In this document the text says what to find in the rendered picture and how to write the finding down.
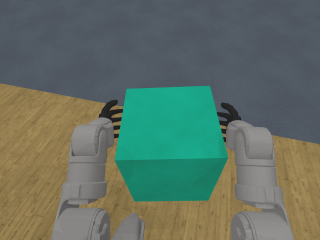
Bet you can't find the right robot hand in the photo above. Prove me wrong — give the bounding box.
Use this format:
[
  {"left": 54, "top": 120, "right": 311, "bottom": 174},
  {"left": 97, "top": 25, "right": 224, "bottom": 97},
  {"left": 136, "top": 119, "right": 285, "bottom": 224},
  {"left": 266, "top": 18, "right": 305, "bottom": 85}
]
[{"left": 217, "top": 102, "right": 241, "bottom": 142}]

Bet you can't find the robot right upper arm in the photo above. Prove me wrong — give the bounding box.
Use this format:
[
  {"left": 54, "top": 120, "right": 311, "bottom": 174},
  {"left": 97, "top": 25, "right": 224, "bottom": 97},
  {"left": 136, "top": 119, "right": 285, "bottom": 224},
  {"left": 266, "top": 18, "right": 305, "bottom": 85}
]
[{"left": 230, "top": 211, "right": 294, "bottom": 240}]

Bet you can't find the robot right forearm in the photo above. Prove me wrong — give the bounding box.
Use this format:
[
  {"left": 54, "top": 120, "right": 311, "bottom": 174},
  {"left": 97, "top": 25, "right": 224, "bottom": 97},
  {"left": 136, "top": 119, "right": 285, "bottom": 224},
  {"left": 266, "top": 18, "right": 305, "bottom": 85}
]
[{"left": 226, "top": 120, "right": 294, "bottom": 240}]

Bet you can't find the robot left upper arm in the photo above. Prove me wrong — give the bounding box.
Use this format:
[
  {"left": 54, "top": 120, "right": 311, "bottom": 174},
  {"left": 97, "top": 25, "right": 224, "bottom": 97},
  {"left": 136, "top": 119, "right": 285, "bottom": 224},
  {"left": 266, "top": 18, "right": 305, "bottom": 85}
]
[{"left": 52, "top": 207, "right": 111, "bottom": 240}]

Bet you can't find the left robot hand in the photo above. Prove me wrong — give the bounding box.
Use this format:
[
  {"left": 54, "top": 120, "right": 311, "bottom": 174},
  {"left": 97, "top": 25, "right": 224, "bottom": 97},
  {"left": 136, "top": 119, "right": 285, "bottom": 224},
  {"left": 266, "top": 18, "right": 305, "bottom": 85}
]
[{"left": 99, "top": 99, "right": 123, "bottom": 139}]

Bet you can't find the carton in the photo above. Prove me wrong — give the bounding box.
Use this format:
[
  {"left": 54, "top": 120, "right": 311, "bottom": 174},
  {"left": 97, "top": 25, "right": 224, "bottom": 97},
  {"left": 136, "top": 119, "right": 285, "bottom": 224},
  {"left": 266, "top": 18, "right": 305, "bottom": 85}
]
[{"left": 115, "top": 86, "right": 228, "bottom": 202}]

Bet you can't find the left robot shin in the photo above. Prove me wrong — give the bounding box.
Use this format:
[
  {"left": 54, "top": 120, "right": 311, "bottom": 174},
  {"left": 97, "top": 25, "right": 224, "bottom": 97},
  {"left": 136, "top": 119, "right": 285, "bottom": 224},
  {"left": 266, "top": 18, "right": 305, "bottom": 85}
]
[{"left": 129, "top": 213, "right": 139, "bottom": 217}]

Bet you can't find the robot left thigh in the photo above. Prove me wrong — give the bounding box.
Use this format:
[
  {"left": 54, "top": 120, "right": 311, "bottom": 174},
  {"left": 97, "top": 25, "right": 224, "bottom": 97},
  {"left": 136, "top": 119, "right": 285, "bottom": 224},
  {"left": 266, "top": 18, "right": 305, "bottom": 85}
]
[{"left": 111, "top": 216, "right": 145, "bottom": 240}]

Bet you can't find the robot left forearm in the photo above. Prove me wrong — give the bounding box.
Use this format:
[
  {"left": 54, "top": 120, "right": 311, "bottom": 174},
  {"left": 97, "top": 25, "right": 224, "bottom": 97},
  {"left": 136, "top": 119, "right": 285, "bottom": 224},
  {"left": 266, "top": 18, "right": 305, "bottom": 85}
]
[{"left": 51, "top": 117, "right": 115, "bottom": 240}]

